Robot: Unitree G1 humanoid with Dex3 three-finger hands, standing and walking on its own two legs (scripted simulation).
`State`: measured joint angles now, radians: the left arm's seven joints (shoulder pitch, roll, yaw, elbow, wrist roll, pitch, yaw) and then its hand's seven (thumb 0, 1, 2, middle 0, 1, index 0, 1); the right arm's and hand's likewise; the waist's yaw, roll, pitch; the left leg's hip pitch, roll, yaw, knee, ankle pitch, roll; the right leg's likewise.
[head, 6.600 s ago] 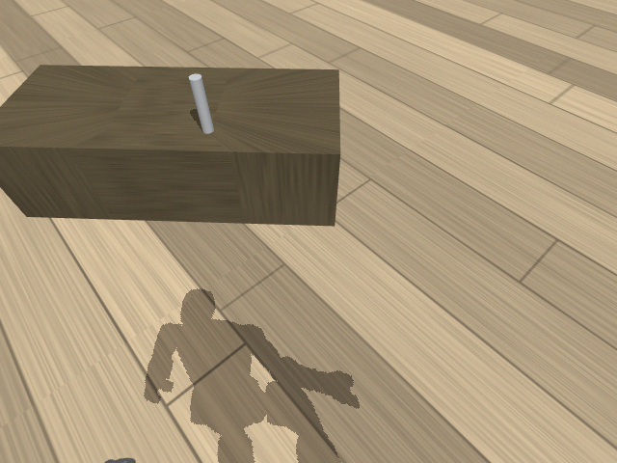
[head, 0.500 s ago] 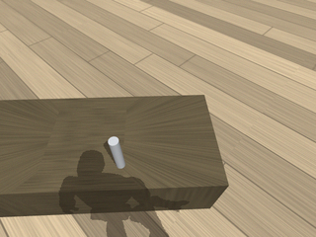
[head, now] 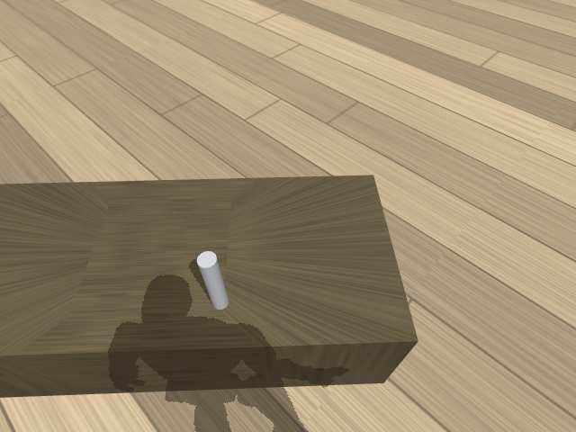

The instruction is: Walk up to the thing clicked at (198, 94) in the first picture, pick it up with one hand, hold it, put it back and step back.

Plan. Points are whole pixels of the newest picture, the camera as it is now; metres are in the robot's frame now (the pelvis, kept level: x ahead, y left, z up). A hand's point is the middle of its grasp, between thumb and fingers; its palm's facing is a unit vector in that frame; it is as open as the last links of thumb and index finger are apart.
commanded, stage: stand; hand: left
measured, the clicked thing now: (214, 282) +0.47 +0.19 -0.29
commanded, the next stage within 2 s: go down in 0.74 s
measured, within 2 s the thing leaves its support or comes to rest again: neither
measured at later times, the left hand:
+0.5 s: hand out of the picture +0.07 +0.25 -0.16, palm faces -0.04 -0.94 -0.34, open 7.4 cm
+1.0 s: hand out of the picture +0.13 +0.25 -0.16, palm faces +0.06 -0.94 -0.33, open 9.1 cm
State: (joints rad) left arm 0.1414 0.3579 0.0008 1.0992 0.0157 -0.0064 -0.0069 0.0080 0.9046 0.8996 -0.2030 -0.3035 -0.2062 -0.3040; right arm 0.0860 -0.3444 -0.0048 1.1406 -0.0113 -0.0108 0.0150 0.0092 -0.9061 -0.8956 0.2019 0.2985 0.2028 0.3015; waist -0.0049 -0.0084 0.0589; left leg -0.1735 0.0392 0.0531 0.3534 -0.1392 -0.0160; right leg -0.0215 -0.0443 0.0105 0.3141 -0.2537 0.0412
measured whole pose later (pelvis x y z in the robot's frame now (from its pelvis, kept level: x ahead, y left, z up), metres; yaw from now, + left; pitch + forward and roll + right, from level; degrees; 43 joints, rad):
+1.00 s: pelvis -0.01 +0.00 -0.01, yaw +2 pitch +2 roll +0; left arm -0.01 0.33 0.10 1.05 0.01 -0.02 0.00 0.01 0.71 0.71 -0.10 -0.18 -0.11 -0.17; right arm 0.18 -0.31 0.00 0.89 0.04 -0.04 -0.03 0.01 -0.97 -0.91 0.20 0.29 0.20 0.30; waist -0.01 0.01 0.07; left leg -0.35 0.04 0.02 0.47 -0.16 -0.02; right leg -0.19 -0.04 -0.02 0.45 -0.30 0.03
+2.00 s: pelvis +0.00 +0.00 -0.06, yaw +2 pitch +11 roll -2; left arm 0.31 0.38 0.21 0.27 0.03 0.43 -0.15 0.00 -0.58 0.07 -0.08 -0.08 -0.07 -0.09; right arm 0.25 -0.24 0.01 0.58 0.02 -0.13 -0.13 0.02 -0.88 -0.89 0.20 0.30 0.20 0.30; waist -0.02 0.03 -0.12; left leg -0.72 0.06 -0.01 0.92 -0.40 -0.02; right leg -0.53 -0.02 -0.03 0.87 -0.53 0.04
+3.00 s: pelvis -0.01 +0.01 -0.07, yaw +0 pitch +14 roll -3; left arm -0.14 0.60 0.46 0.75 -0.07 0.13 -0.42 0.00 -0.54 0.08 -0.06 -0.02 -0.03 -0.05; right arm 0.34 -0.29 0.01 0.68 0.00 -0.21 -0.14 0.01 -0.90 -0.90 0.20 0.30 0.20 0.30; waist -0.06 0.02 -0.11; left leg -0.84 0.08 -0.01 1.00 -0.41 -0.01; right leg -0.65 -0.01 -0.01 0.93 -0.53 0.05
